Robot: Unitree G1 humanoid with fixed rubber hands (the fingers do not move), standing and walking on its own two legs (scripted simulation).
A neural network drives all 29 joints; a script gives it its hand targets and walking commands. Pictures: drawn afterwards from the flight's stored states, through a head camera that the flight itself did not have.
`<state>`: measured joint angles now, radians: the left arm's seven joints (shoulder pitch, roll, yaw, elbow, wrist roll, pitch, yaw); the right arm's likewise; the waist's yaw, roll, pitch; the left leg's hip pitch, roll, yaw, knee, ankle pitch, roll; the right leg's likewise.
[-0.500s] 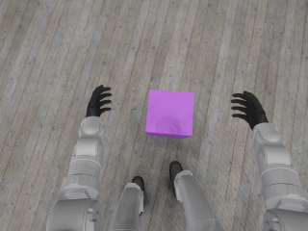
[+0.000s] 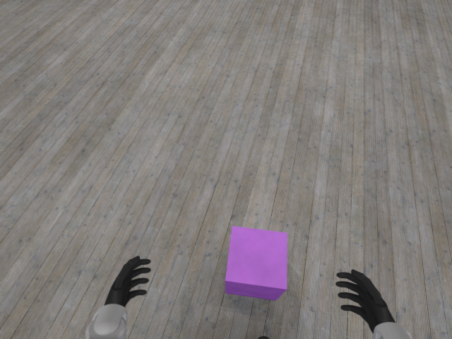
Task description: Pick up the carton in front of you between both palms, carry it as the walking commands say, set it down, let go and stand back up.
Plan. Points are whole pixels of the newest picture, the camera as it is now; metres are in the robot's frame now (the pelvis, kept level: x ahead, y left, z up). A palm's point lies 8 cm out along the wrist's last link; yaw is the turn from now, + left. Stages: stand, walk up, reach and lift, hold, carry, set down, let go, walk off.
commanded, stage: let go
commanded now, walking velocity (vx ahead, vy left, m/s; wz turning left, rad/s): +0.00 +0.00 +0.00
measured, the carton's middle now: (254, 264) +0.40 -0.09 -0.65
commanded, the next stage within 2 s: stand in 0.52 s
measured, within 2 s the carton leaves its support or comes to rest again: neither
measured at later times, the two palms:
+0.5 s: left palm (103, 321) +0.17 +0.24 -0.07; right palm (379, 313) +0.17 -0.24 -0.06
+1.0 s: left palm out of the picture +0.13 +0.28 -0.08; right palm (406, 322) +0.15 -0.30 -0.10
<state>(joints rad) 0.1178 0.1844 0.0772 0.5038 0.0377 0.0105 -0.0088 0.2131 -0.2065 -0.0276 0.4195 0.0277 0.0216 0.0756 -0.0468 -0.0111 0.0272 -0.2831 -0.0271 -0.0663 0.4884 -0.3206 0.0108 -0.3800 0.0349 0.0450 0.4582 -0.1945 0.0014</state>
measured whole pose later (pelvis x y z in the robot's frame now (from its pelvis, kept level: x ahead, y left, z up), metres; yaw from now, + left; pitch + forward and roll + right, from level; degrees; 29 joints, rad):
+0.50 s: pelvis +0.01 +0.01 +0.00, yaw -1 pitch -4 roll -1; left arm 0.22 0.20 0.02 0.48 -0.01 0.09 -0.02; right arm 0.22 -0.24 -0.04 0.39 -0.02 0.20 0.03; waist 0.00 0.03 0.08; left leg -0.05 -0.03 -0.05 0.48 -0.36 0.02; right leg -0.16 0.04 0.06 0.47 -0.24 0.01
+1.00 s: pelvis +0.02 -0.02 +0.00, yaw +2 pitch +0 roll +0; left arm 0.16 0.32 0.05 0.81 0.04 0.00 0.02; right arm 0.21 -0.36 -0.03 0.72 -0.04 0.01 -0.02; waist 0.01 0.05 0.01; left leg -0.12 -0.02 -0.10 0.49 -0.36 -0.01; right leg -0.23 0.04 0.01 0.51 -0.27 -0.03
